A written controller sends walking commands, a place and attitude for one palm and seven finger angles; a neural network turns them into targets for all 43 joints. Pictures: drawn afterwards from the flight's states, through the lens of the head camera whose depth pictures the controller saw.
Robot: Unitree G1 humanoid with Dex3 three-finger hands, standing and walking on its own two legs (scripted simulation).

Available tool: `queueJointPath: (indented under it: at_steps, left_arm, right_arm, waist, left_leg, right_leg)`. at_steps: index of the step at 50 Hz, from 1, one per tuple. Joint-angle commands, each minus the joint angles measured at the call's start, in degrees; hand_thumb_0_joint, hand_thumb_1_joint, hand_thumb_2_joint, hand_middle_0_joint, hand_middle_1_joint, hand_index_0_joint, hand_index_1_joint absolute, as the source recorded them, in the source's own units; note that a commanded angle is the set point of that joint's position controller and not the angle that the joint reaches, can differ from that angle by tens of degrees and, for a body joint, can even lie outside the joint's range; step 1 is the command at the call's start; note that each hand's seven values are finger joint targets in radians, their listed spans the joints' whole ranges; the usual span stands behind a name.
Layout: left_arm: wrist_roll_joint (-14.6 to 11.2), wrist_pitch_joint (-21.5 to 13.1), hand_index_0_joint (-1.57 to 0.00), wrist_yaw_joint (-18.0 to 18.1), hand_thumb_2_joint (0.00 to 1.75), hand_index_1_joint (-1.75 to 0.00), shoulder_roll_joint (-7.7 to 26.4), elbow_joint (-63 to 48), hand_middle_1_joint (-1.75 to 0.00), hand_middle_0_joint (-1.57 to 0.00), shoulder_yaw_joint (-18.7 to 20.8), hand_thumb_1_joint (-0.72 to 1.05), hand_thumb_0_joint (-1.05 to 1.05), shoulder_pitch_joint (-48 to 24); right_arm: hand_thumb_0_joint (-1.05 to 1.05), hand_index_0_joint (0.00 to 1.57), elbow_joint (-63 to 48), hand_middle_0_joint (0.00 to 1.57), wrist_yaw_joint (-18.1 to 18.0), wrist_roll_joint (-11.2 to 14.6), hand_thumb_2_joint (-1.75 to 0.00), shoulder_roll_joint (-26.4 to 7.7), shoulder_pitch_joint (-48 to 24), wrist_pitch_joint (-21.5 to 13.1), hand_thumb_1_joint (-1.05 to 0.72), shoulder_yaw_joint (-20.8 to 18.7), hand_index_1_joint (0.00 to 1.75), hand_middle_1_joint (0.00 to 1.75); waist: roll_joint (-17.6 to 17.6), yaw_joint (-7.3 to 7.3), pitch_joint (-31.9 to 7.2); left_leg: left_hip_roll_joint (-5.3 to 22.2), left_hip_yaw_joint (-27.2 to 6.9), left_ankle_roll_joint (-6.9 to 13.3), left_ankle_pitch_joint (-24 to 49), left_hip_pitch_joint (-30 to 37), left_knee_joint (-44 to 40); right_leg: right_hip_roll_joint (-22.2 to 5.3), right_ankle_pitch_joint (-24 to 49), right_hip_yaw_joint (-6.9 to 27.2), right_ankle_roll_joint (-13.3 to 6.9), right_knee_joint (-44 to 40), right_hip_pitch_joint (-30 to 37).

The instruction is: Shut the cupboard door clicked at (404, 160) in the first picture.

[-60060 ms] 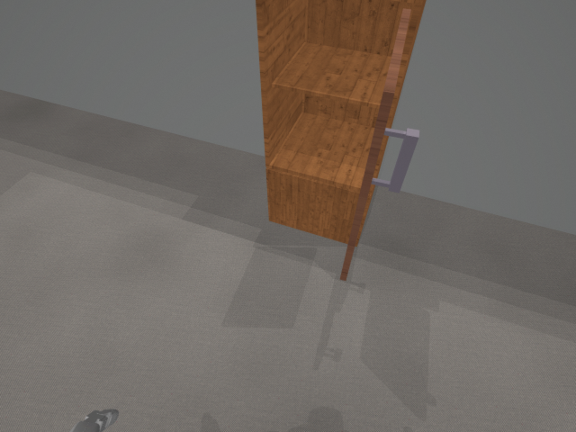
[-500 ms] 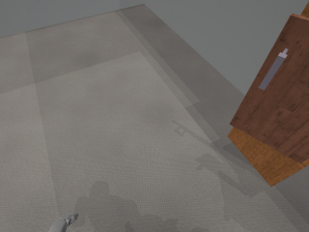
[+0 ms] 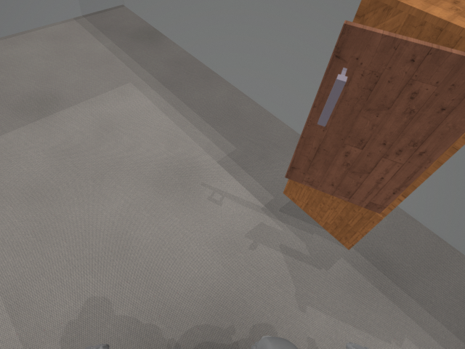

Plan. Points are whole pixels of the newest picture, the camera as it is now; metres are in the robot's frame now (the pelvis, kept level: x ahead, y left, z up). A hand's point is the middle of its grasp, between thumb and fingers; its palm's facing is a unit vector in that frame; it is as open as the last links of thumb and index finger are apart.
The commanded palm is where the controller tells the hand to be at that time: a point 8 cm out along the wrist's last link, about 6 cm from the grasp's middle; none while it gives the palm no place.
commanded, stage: turn to face it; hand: left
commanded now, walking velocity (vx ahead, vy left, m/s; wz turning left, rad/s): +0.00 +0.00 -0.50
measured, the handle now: (332, 97) +0.71 -0.21 +0.01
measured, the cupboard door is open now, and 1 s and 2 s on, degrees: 24 24 24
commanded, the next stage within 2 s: take the last steps up to it in 0.48 s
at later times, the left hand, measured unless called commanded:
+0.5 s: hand out of the picture +0.13 +0.13 -0.15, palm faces -0.19 -0.95 -0.23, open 7.4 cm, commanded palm none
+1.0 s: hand (204, 303) +0.22 +0.07 -0.16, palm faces -0.41 -0.89 -0.19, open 7.4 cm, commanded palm none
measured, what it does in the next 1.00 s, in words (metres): steps to the right, turning right: right foot, then left foot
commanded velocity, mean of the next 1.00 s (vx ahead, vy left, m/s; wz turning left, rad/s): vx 0.13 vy -0.06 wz -0.25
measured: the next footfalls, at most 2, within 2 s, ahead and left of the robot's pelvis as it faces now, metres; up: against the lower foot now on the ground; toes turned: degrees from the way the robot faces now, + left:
right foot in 0.22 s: +0.03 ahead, -0.14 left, +0.00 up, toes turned -11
left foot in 0.62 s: +0.10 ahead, +0.07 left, +0.00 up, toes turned -12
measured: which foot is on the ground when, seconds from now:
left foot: down 0.00-0.22, up 0.24-0.60, down 0.62-1.00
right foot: up 0.00-0.20, down 0.22-0.62, up 0.64-1.00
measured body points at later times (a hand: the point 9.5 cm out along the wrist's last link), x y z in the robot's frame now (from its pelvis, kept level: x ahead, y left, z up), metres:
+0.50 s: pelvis +0.02 -0.04 +0.00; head +0.05 -0.06 +0.45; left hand +0.14 +0.18 -0.14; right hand +0.01 -0.31 -0.14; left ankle +0.04 +0.09 -0.68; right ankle -0.01 -0.14 -0.74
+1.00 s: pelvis +0.07 -0.09 +0.01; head +0.10 -0.10 +0.45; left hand +0.24 +0.11 -0.14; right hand -0.08 -0.30 -0.14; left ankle +0.06 +0.08 -0.74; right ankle +0.05 -0.23 -0.71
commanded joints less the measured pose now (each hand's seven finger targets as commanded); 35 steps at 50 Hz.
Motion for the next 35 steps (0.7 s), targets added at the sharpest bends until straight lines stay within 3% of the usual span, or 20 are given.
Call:
queueJointPath:
  at_steps: [1,4,7,9,10,11,12,13,14,16,18,23,25,28,29,30,31,32,33,35]
  left_arm:
    - [-0.1,-1.2,-0.20,-0.7,0.90,-0.30,2.8,-5.5,-0.30,-0.20,0.6,0.90,0.00,-2.3]
    - [0.0,-1.2,-0.20,-0.9,0.90,-0.30,1.8,-6.0,-0.30,-0.20,0.2,0.90,0.00,-3.9]
    - [0.1,-1.8,-0.20,-0.7,0.90,-0.30,2.0,-5.7,-0.30,-0.20,-0.3,0.90,0.00,-3.8]
    - [0.1,-2.3,-0.20,-0.6,0.90,-0.30,2.8,-4.2,-0.30,-0.20,0.0,0.90,0.00,0.8]
    - [0.3,-2.9,-0.20,-0.2,0.90,-0.30,5.8,-3.0,-0.30,-0.20,0.6,0.90,0.00,4.7]
    - [0.9,-3.6,-0.20,0.7,0.90,-0.30,12.3,-2.0,-0.30,-0.20,1.8,0.90,0.00,7.3]
    - [0.1,-3.5,-0.20,1.4,0.90,-0.30,14.2,-1.3,-0.30,-0.20,1.7,0.90,0.00,9.9]
    - [0.3,-3.7,-0.20,2.2,0.90,-0.30,12.6,-1.3,-0.30,-0.20,1.9,0.90,0.00,7.9]
    - [0.1,-3.7,-0.20,2.4,0.90,-0.30,10.8,-1.5,-0.30,-0.20,1.4,0.90,0.00,5.2]
    - [0.0,-3.7,-0.20,2.5,0.90,-0.30,7.5,-2.6,-0.30,-0.20,0.3,0.90,0.00,1.2]
    - [0.2,-4.0,-0.20,2.7,0.90,-0.30,6.8,-2.9,-0.30,-0.20,0.1,0.90,0.00,-0.2]
    - [0.5,-3.9,-0.20,2.6,0.90,-0.30,7.5,-1.4,-0.30,-0.20,0.5,0.90,0.00,2.0]
    - [0.6,-3.8,-0.20,2.7,0.90,-0.30,7.6,-0.8,-0.30,-0.20,0.7,0.90,0.00,2.5]
    - [0.1,-3.4,-0.20,2.7,0.90,-0.30,7.1,-0.4,-0.30,-0.20,0.7,0.90,0.00,0.5]
    - [-0.1,-3.2,-0.20,2.7,0.90,-0.30,5.6,-0.3,-0.30,-0.20,0.4,0.90,0.00,0.4]
    - [-0.4,-3.0,-0.20,2.3,0.90,-0.30,3.0,-0.6,-0.30,-0.20,-0.1,0.90,0.00,1.9]
    - [-0.5,-2.8,-0.20,1.7,0.90,-0.30,0.7,-1.3,-0.30,-0.20,-0.4,0.90,0.00,2.6]
    - [0.3,-2.6,-0.20,1.2,0.90,-0.30,1.8,-2.7,-0.30,-0.20,-0.4,0.90,0.00,0.0]
    - [1.0,-2.2,-0.20,0.8,0.90,-0.30,2.6,-2.5,-0.30,-0.20,0.1,0.90,0.00,-2.0]
    - [1.0,-2.7,-0.20,-0.5,0.90,-0.30,2.6,-1.2,-0.30,-0.20,0.6,0.90,0.00,-0.7]
  right_arm:
    - [0.00,0.20,-2.5,0.20,-1.0,-0.3,-0.90,-12.2,3.3,-0.6,-0.90,-4.1,0.30,0.30]
    - [0.00,0.20,-1.4,0.20,-0.6,-0.4,-0.90,-12.8,4.7,-0.4,-0.90,-4.6,0.30,0.30]
    - [0.00,0.20,-0.4,0.20,-0.2,-0.3,-0.90,-13.6,5.2,0.0,-0.90,-5.1,0.30,0.30]
    - [0.00,0.20,-0.2,0.20,0.0,0.1,-0.90,-14.0,3.3,0.2,-0.90,-5.3,0.30,0.30]
    - [0.00,0.20,-0.4,0.20,0.3,0.5,-0.90,-12.6,3.0,0.2,-0.90,-5.4,0.30,0.30]
    - [0.00,0.20,-2.6,0.20,0.6,1.0,-0.90,-7.4,1.7,0.3,-0.90,-4.3,0.30,0.30]
    - [0.00,0.20,-3.9,0.20,0.2,0.8,-0.90,-8.0,-1.0,1.0,-0.90,-3.8,0.30,0.30]
    - [0.00,0.20,-2.8,0.20,-0.5,0.9,-0.90,-7.7,-1.4,1.3,-0.90,-3.8,0.30,0.30]
    - [0.00,0.20,-1.6,0.20,-0.5,0.9,-0.90,-8.1,-1.3,1.3,-0.90,-3.9,0.30,0.30]
    - [0.00,0.20,0.7,0.20,0.0,0.6,-0.90,-7.6,0.9,1.4,-0.90,-3.8,0.30,0.30]
    - [0.00,0.20,1.9,0.20,0.3,0.5,-0.90,-6.6,3.1,1.5,-0.90,-3.6,0.30,0.30]
    - [0.00,0.20,1.9,0.20,0.3,0.7,-0.90,-5.7,1.3,1.4,-0.90,-3.3,0.30,0.30]
    - [0.00,0.20,1.7,0.20,0.1,0.8,-0.90,-5.2,0.7,0.9,-0.90,-3.1,0.30,0.30]
    - [0.00,0.20,3.6,0.20,-0.4,0.9,-0.90,-4.8,5.7,0.5,-0.90,-2.9,0.30,0.30]
    - [0.00,0.20,4.6,0.20,-0.5,0.8,-0.90,-5.4,7.4,0.0,-0.90,-2.9,0.30,0.30]
    - [0.00,0.20,4.6,0.20,-0.6,0.3,-0.90,-8.3,8.2,-0.6,-0.90,-3.2,0.30,0.30]
    - [0.00,0.20,4.2,0.20,-0.8,-0.6,-0.90,-13.2,9.8,-0.6,-0.90,-4.0,0.30,0.30]
    - [0.00,0.20,4.1,0.20,-1.2,-0.8,-0.90,-14.7,11.5,-0.6,-0.90,-4.4,0.30,0.30]
    - [0.00,0.20,4.4,0.20,-1.4,-1.0,-0.90,-14.4,11.7,-1.0,-0.90,-4.3,0.30,0.30]
    - [0.00,0.20,3.3,0.20,-1.3,-0.8,-0.90,-11.0,7.8,-1.6,-0.90,-3.5,0.30,0.30]
  waist:
    - [13.2,-1.74,-7.6]
    - [14.3,-2.69,-7.2]
    - [15.1,-3.09,-6.9]
    - [13.3,-0.31,-8.3]
    - [6.9,1.39,-9.7]
    - [-13.2,2.85,-9.5]
    - [-11.5,4.67,-8.8]
    - [-12.0,2.96,-8.7]
    - [-11.9,2.01,-7.1]
    - [-7.2,-0.62,-7.6]
    - [-6.2,-1.67,-8.3]
    - [-4.6,-0.36,-6.9]
    - [-4.7,0.08,-6.9]
    - [-4.6,-2.44,-6.6]
    - [-2.5,-3.08,-6.4]
    - [5.9,-2.93,-7.2]
    - [16.2,-3.46,-5.9]
    - [15.9,-4.95,-4.3]
    - [16.0,-5.17,-3.2]
    - [11.0,-2.64,-2.0]
  left_leg:
    - [14.8,-6.0,7.4,29.0,11.8,-9.9]
    - [15.0,-3.0,7.2,27.1,10.5,-9.4]
    - [15.3,-2.8,6.6,25.0,8.6,-6.8]
    - [13.8,0.1,3.4,20.5,5.1,-1.3]
    - [10.8,2.4,0.3,12.3,-0.5,5.8]
    - [2.1,6.6,-3.5,-14.2,-15.0,17.7]
    - [0.3,-0.3,-3.7,-21.9,-16.5,27.8]
    - [0.5,-4.6,-3.6,-19.8,-19.2,33.1]
    - [1.1,-5.9,-3.7,-16.6,-20.4,35.9]
    - [1.4,-5.7,-4.3,-9.7,-17.1,35.3]
    - [0.8,-4.7,-4.5,-7.0,-13.7,31.5]
    - [-0.8,-3.7,-4.3,-7.5,-11.5,20.3]
    - [-1.5,-3.5,-3.8,-8.3,-8.8,13.5]
    - [-2.5,-2.9,-3.2,1.2,1.9,-0.4]
    - [-1.5,-3.8,-2.5,6.0,8.2,-6.7]
    - [5.5,-11.3,0.2,7.1,12.4,-11.0]
    - [16.2,-23.6,5.7,-0.3,12.2,-16.0]
    - [22.0,-31.4,9.7,-7.3,10.5,-20.3]
    - [21.3,-30.6,8.9,-10.2,8.8,-22.1]
    - [16.2,-21.1,6.9,-7.1,7.8,-21.1]
  right_leg:
    - [-3.9,1.6,-2.5,1.4,1.1,-3.7]
    - [-3.7,2.6,-4.8,0.9,-7.8,0.5]
    - [-2.3,4.2,-7.0,-0.2,-18.0,6.4]
    - [-1.7,15.4,-7.8,-1.1,-30.4,15.3]
    - [-5.9,22.7,-2.3,-2.6,-37.4,23.4]
    - [-20.7,38.3,16.9,-8.0,-41.5,30.9]
    - [-26.7,48.5,20.6,-13.9,-40.8,25.7]
    - [-23.9,48.9,21.0,-15.5,-40.3,25.3]
    - [-22.0,46.8,18.8,-15.2,-39.9,24.4]
    - [-17.4,45.7,11.0,-13.0,-39.1,21.4]
    - [-15.7,42.4,8.6,-12.4,-39.8,19.2]
    - [-16.1,36.0,12.1,-13.7,-41.1,19.5]
    - [-16.2,38.6,14.0,-14.2,-39.8,19.7]
    - [-13.8,33.3,13.7,-10.9,-36.9,13.9]
    - [-11.7,28.7,12.6,-8.6,-35.0,9.4]
    - [-5.8,17.8,8.6,-5.5,-30.5,4.4]
    - [0.2,2.1,1.5,-3.1,-21.0,-0.6]
    - [0.4,-5.1,-0.7,-2.4,-9.3,-5.2]
    - [-1.5,-3.1,1.9,-2.2,-1.4,-7.5]
    - [-3.5,4.6,1.4,-1.7,3.4,-8.3]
